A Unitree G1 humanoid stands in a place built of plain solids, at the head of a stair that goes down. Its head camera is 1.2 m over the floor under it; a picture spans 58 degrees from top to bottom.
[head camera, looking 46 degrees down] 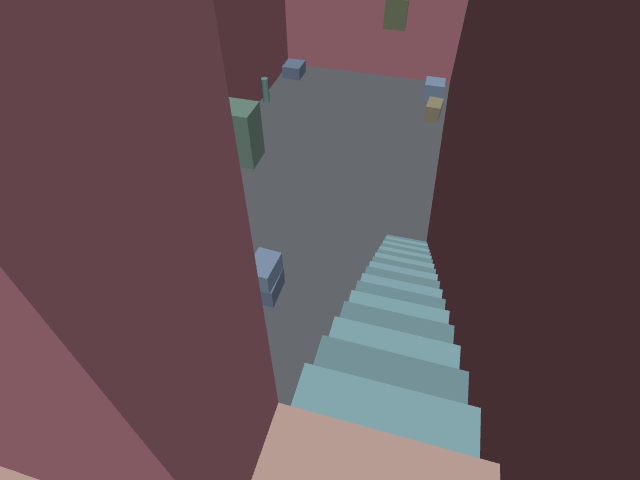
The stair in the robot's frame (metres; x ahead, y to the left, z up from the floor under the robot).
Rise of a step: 0.19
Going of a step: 0.24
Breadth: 0.60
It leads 15 degrees to the right of straight ahead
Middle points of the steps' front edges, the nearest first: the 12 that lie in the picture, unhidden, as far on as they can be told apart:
0.44 -0.17 0.00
0.67 -0.24 -0.19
0.89 -0.30 -0.38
1.12 -0.36 -0.57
1.35 -0.42 -0.77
1.57 -0.49 -0.96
1.80 -0.55 -1.15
2.02 -0.61 -1.34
2.25 -0.68 -1.53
2.48 -0.74 -1.72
2.71 -0.80 -1.91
2.93 -0.86 -2.10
